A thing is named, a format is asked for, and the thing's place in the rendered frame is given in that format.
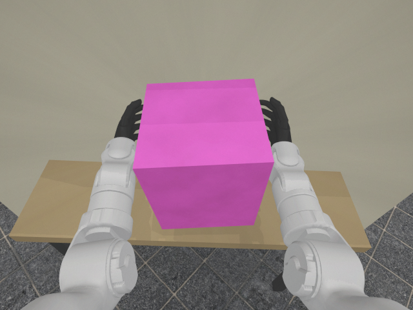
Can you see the robot left upper arm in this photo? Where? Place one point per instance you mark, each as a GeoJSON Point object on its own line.
{"type": "Point", "coordinates": [94, 276]}

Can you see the left robot forearm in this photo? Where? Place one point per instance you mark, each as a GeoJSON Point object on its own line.
{"type": "Point", "coordinates": [109, 211]}

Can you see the robot right upper arm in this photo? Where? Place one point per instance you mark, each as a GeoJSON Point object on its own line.
{"type": "Point", "coordinates": [329, 276]}

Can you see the right robot forearm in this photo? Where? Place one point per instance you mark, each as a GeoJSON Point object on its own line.
{"type": "Point", "coordinates": [296, 202]}

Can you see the robot left hand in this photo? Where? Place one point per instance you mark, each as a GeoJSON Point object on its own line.
{"type": "Point", "coordinates": [126, 126]}

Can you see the robot right hand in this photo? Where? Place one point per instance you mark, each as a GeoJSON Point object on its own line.
{"type": "Point", "coordinates": [279, 127]}

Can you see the carton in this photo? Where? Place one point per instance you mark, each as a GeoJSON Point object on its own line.
{"type": "Point", "coordinates": [203, 156]}

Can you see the table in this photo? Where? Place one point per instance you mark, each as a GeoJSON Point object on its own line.
{"type": "Point", "coordinates": [62, 195]}

